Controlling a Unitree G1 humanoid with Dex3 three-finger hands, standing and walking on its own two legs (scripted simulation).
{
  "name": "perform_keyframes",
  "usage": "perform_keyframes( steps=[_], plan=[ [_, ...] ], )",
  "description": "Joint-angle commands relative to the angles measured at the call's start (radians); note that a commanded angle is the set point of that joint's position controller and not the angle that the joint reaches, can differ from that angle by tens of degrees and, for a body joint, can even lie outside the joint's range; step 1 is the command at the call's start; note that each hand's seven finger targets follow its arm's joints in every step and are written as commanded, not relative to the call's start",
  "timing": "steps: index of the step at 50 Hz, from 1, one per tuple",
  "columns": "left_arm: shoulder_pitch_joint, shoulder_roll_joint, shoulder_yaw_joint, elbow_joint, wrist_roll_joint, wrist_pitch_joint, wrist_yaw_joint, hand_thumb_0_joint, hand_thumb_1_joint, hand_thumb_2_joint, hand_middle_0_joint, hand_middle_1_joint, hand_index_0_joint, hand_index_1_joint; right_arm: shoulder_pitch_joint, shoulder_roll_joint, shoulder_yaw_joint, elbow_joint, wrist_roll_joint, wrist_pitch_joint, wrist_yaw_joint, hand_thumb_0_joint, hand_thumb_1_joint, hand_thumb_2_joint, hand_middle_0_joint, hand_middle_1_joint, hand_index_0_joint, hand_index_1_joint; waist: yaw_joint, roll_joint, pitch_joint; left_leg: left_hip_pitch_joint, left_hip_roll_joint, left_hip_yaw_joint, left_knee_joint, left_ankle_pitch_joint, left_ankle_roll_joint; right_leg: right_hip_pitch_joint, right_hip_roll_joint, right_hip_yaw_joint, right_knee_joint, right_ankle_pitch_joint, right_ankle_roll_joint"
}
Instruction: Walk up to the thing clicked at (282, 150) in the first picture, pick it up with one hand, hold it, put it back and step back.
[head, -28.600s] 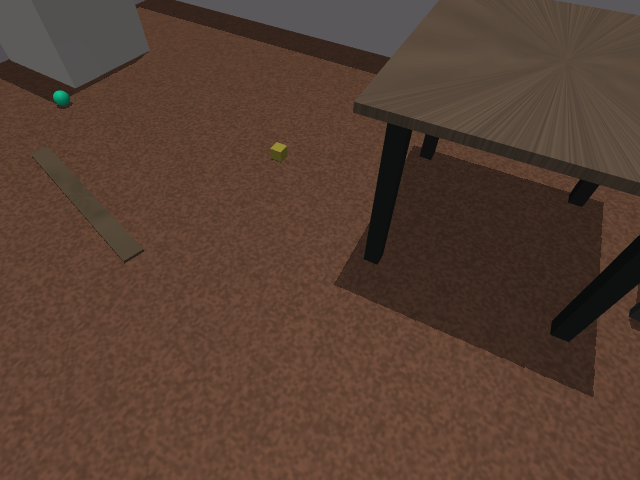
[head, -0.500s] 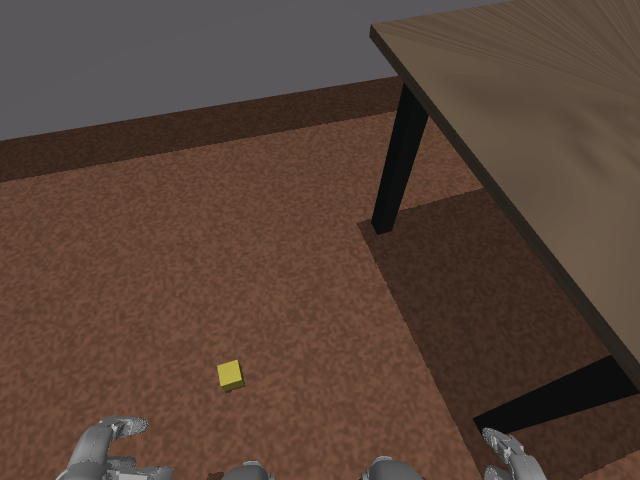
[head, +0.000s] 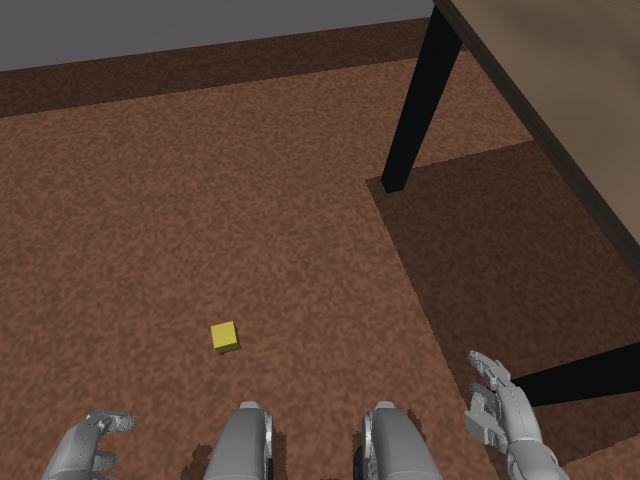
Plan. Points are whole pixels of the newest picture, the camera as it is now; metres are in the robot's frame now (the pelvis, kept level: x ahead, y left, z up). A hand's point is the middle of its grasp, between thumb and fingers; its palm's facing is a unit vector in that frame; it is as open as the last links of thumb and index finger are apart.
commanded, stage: rise first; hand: left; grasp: from above
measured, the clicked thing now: (225, 337) +0.43 +0.24 -0.64
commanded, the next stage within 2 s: none
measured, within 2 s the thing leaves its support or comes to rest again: neither
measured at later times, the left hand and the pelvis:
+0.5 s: hand (160, 396) +0.24 +0.29 -0.34, palm faces -0.43 -0.33 -0.84, open 11.7 cm; pelvis -0.06 +0.00 -0.19, yaw -1 degrees
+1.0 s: hand (181, 364) +0.32 +0.29 -0.45, palm faces -0.43 -0.08 -0.90, open 11.9 cm; pelvis -0.08 +0.01 -0.29, yaw -4 degrees
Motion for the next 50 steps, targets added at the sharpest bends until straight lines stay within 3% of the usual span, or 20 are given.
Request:
perform_keyframes(
  steps=[1, 6, 8, 11, 13, 16, 19, 20, 23, 28, 30, 34, 38, 40, 42, 44, 46, 50],
  plan=[
    [-0.028, 0.192, 0.054, -0.142, 0.047, -0.041, 0.034, 0.0, -0.219, 0.638, -0.469, -0.699, -0.463, -0.706, -0.008, -0.154, -0.057, -0.121, 0.004, -0.064, -0.009, 0.0, -0.955, -0.913, 0.2, 0.3, 0.2, 0.3, -0.019, 0.038, -0.271, 0.091, -0.04, 0.012, -0.076, 0.24, 0.023, 0.055, 0.041, 0.004, -0.066, 0.21, -0.042],
    [-0.164, 0.252, 0.068, -0.036, 0.155, -0.119, 0.065, 0.0, -0.232, 0.656, -0.445, -0.706, -0.44, -0.71, -0.029, -0.174, -0.067, -0.09, -0.001, -0.089, -0.005, 0.0, -0.957, -0.912, 0.2, 0.3, 0.2, 0.3, -0.025, 0.06, -0.311, -0.062, -0.041, 0.002, 0.07, 0.158, 0.022, -0.143, 0.038, 0.009, 0.093, 0.137, -0.043],
    [-0.212, 0.24, 0.039, -0.019, 0.196, -0.155, 0.082, 0.0, -0.198, 0.649, -0.448, -0.698, -0.445, -0.701, -0.027, -0.181, -0.072, -0.075, 0.001, -0.096, 0.0, 0.0, -0.936, -0.907, 0.2, 0.3, 0.2, 0.3, -0.031, 0.045, -0.364, -0.116, -0.044, 0.004, 0.129, 0.148, 0.023, -0.198, 0.04, 0.011, 0.151, 0.134, -0.043],
    [-0.283, 0.271, 0.029, 0.004, 0.267, -0.207, 0.118, 0.0, -0.201, 0.662, -0.444, -0.709, -0.441, -0.713, -0.036, -0.197, -0.08, -0.052, 0.001, -0.103, 0.006, 0.0, -0.936, -0.908, 0.2, 0.3, 0.2, 0.3, -0.025, 0.079, -0.445, -0.177, -0.043, -0.009, 0.21, 0.171, 0.017, -0.293, 0.037, 0.009, 0.256, 0.149, -0.047],
    [-0.311, 0.329, 0.057, 0.02, 0.317, -0.229, 0.153, 0.0, -0.192, 0.659, -0.46, -0.697, -0.455, -0.703, -0.031, -0.21, -0.087, -0.039, 0.002, -0.097, 0.01, 0.0, -0.941, -0.909, 0.2, 0.3, 0.2, 0.3, -0.005, 0.094, -0.512, -0.207, -0.045, -0.001, 0.275, 0.216, 0.018, -0.339, 0.04, 0.009, 0.315, 0.178, -0.048],
    [-0.37, 0.321, 0.039, 0.095, 0.379, -0.233, 0.197, 0.0, -0.209, 0.685, -0.429, -0.722, -0.427, -0.726, -0.03, -0.214, -0.09, -0.009, 0.001, -0.083, 0.017, 0.0, -0.932, -0.907, 0.2, 0.3, 0.2, 0.3, -0.001, 0.099, -0.566, -0.255, -0.045, -0.005, 0.345, 0.256, 0.015, -0.421, 0.04, 0.0, 0.395, 0.198, -0.053],
    [-0.505, 0.369, 0.052, 0.151, 0.441, -0.223, 0.234, 0.0, -0.176, 0.67, -0.456, -0.693, -0.451, -0.699, -0.01, -0.224, -0.099, 0.024, -0.002, -0.06, 0.027, 0.0, -0.927, -0.907, 0.2, 0.3, 0.2, 0.3, 0.004, 0.092, -0.617, -0.308, -0.045, 0.002, 0.419, 0.27, 0.017, -0.474, 0.042, -0.006, 0.451, 0.204, -0.053],
    [-0.55, 0.351, 0.038, 0.178, 0.458, -0.222, 0.24, 0.0, -0.163, 0.663, -0.457, -0.691, -0.456, -0.694, -0.004, -0.225, -0.1, 0.03, -0.007, -0.055, 0.031, 0.0, -0.92, -0.905, 0.2, 0.3, 0.2, 0.3, -0.003, 0.084, -0.629, -0.346, -0.048, -0.002, 0.441, 0.242, 0.015, -0.495, 0.04, -0.011, 0.476, 0.184, -0.053],
    [-0.674, 0.407, 0.045, 0.228, 0.516, -0.227, 0.265, 0.0, -0.085, 0.628, -0.484, -0.644, -0.483, -0.647, 0.011, -0.228, -0.103, 0.051, -0.016, -0.037, 0.038, 0.0, -0.893, -0.898, 0.2, 0.3, 0.2, 0.3, -0.002, 0.03, -0.677, -0.445, -0.049, 0.017, 0.528, 0.18, 0.03, -0.489, 0.042, -0.005, 0.504, 0.157, -0.044],
    [-0.84, 0.49, 0.05, 0.301, 0.581, -0.254, 0.282, 0.0, -0.048, 0.599, -0.509, -0.631, -0.513, -0.628, 0.014, -0.226, -0.109, 0.07, -0.035, -0.012, 0.038, 0.0, -0.892, -0.898, 0.2, 0.3, 0.2, 0.3, -0.01, -0.009, -0.705, -0.575, -0.056, 0.036, 0.597, 0.03, 0.04, -0.511, 0.049, 0.005, 0.525, -0.011, -0.04],
    [-0.915, 0.485, 0.024, 0.328, 0.605, -0.266, 0.284, 0.0, -0.06, 0.612, -0.496, -0.64, -0.501, -0.637, 0.02, -0.222, -0.107, 0.077, -0.042, -0.002, 0.039, 0.0, -0.891, -0.898, 0.2, 0.3, 0.2, 0.3, -0.036, -0.006, -0.69, -0.618, -0.059, 0.038, 0.623, -0.013, 0.044, -0.542, 0.051, 0.01, 0.535, -0.064, -0.041],
    [-0.976, 0.52, 0.021, 0.427, 0.667, -0.286, 0.306, 0.0, -0.117, 0.665, -0.444, -0.676, -0.448, -0.673, 0.019, -0.228, -0.097, 0.101, -0.054, 0.016, 0.038, 0.0, -0.887, -0.896, 0.2, 0.299, 0.2, 0.299, -0.047, 0.016, -0.603, -0.69, -0.066, 0.033, 0.651, -0.114, 0.045, -0.654, 0.056, -0.007, 0.577, -0.187, -0.05],
    [-1.032, 0.544, 0.022, 0.472, 0.736, -0.3, 0.335, 0.0, -0.127, 0.675, -0.436, -0.674, -0.441, -0.67, 0.033, -0.23, -0.086, 0.12, -0.066, 0.035, 0.048, 0.0, -0.886, -0.896, 0.2, 0.299, 0.2, 0.299, -0.048, 0.075, -0.608, -0.672, -0.067, 0.019, 0.661, -0.116, 0.042, -0.724, 0.055, -0.036, 0.643, -0.155, -0.058],
    [-1.098, 0.534, 0.006, 0.481, 0.758, -0.31, 0.354, 0.0, -0.167, 0.712, -0.406, -0.676, -0.405, -0.677, 0.049, -0.239, -0.083, 0.131, -0.071, 0.039, 0.053, 0.0, -0.884, -0.895, 0.2, 0.299, 0.2, 0.299, -0.075, 0.106, -0.61, -0.662, -0.064, 0.01, 0.684, -0.105, 0.042, -0.771, 0.053, -0.047, 0.668, -0.122, -0.059],
    [-1.093, 0.514, -0.007, 0.533, 0.779, -0.308, 0.374, 0.0, -0.187, 0.72, -0.394, -0.694, -0.394, -0.695, 0.06, -0.234, -0.077, 0.147, -0.077, 0.042, 0.058, 0.0, -0.888, -0.897, 0.2, 0.299, 0.2, 0.299, -0.075, 0.142, -0.608, -0.638, -0.061, 0.003, 0.687, -0.067, 0.035, -0.801, 0.051, -0.06, 0.703, -0.076, -0.065],
    [-1.126, 0.538, 0.013, 0.567, 0.799, -0.305, 0.398, 0.0, -0.206, 0.737, -0.379, -0.691, -0.376, -0.695, 0.069, -0.253, -0.079, 0.158, -0.081, 0.042, 0.062, 0.0, -0.885, -0.896, 0.2, 0.299, 0.2, 0.299, -0.073, 0.171, -0.607, -0.617, -0.054, -0.016, 0.685, -0.055, 0.029, -0.865, 0.048, -0.073, 0.736, -0.054, -0.067],
    [-1.149, 0.504, -0.005, 0.602, 0.796, -0.296, 0.415, 0.0, -0.244, 0.76, -0.353, -0.722, -0.349, -0.726, 0.081, -0.244, -0.073, 0.163, -0.086, 0.042, 0.068, 0.0, -0.89, -0.898, 0.2, 0.299, 0.2, 0.299, -0.087, 0.202, -0.603, -0.61, -0.055, -0.014, 0.693, -0.03, 0.025, -0.876, 0.047, -0.076, 0.753, -0.03, -0.069],
    [-1.208, 0.501, 0.011, 0.659, 0.788, -0.267, 0.446, 0.0, -0.248, 0.761, -0.33, -0.756, -0.334, -0.751, 0.106, -0.251, -0.071, 0.183, -0.101, 0.036, 0.08, 0.0, -0.888, -0.897, 0.2, 0.299, 0.2, 0.299, -0.108, 0.215, -0.627, -0.595, -0.047, -0.018, 0.725, 0.024, 0.026, -0.894, 0.042, -0.079, 0.781, 0.027, -0.063]
  ],
)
